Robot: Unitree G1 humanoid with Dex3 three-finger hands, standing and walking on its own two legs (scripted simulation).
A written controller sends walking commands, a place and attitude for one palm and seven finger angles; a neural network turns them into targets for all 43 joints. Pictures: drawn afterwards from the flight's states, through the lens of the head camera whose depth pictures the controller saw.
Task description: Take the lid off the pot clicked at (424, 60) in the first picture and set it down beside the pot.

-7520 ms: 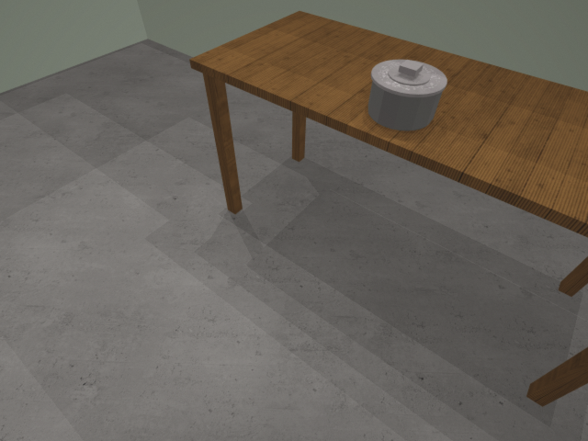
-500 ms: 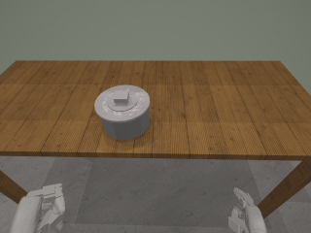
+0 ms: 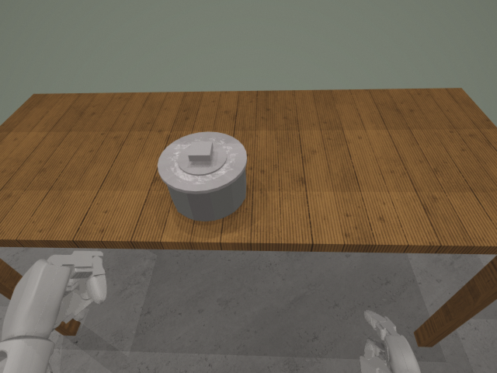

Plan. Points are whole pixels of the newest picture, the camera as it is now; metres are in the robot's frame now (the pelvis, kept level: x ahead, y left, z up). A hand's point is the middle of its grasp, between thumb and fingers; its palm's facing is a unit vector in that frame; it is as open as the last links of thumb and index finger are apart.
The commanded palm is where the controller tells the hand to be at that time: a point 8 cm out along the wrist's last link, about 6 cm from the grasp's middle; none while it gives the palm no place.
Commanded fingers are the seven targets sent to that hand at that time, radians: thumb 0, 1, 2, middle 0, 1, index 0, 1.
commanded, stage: reach forward and open the fingers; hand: left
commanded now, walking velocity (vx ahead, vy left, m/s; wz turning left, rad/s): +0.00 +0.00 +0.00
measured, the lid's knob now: (201, 151) +0.50 +0.17 +0.08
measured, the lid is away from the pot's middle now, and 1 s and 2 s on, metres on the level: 0.00 0.00 0.00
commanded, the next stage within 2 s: move the open hand above the knob in 1.00 s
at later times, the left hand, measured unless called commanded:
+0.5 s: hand (76, 272) +0.20 +0.26 +0.11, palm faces -0.16 -0.06 -0.99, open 5.3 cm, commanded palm +0.19 +0.26 +0.17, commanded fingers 0.00 -0.04 1.31 -0.93 -0.40 -0.93 -0.40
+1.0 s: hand (88, 231) +0.25 +0.26 +0.14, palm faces -0.11 -0.01 -0.99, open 10.1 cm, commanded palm +0.23 +0.26 +0.21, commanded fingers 0.00 -0.33 1.46 -0.83 -0.08 -0.83 -0.08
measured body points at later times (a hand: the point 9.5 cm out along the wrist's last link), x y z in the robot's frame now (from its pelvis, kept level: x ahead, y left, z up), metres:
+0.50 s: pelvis -0.02 +0.00 +0.00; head -0.03 -0.05 +0.45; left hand +0.21 +0.26 +0.17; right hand +0.21 -0.22 -0.09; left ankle +0.00 +0.09 -0.74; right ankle -0.03 -0.10 -0.74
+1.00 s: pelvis -0.04 +0.01 +0.00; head -0.04 -0.04 +0.45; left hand +0.25 +0.26 +0.20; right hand +0.18 -0.20 -0.10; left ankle +0.00 +0.09 -0.74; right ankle -0.03 -0.10 -0.74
